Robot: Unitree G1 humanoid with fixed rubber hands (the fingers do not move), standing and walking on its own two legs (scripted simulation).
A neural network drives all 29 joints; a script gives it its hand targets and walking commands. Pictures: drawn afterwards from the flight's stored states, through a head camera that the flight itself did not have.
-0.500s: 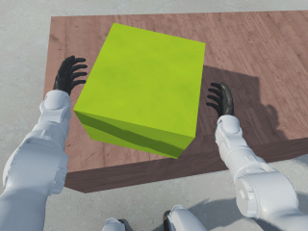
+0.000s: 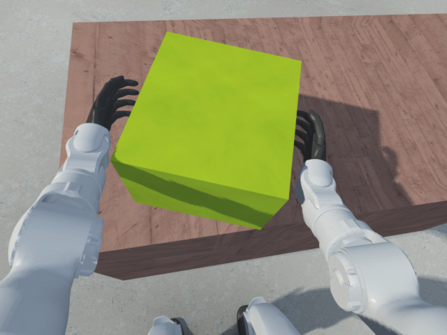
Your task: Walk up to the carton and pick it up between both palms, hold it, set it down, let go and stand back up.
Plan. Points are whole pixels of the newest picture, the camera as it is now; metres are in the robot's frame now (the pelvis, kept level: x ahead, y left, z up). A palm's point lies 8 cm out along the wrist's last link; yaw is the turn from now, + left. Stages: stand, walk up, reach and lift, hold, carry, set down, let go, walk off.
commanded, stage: reach and lift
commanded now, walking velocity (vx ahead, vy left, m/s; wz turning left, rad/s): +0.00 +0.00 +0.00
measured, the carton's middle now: (215, 134) +0.50 -0.07 -0.03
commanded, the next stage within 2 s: none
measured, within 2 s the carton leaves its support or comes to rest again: neither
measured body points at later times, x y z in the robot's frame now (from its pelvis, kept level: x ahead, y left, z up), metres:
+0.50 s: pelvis +0.00 +0.00 +0.00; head +0.15 +0.03 +0.42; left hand +0.53 +0.12 +0.03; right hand +0.41 -0.23 +0.01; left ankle +0.02 +0.12 -0.68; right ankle +0.00 -0.14 -0.68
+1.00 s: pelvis +0.01 +0.01 +0.00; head +0.17 +0.04 +0.42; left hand +0.53 +0.12 +0.02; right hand +0.40 -0.23 +0.00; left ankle +0.02 +0.12 -0.68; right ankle +0.00 -0.14 -0.68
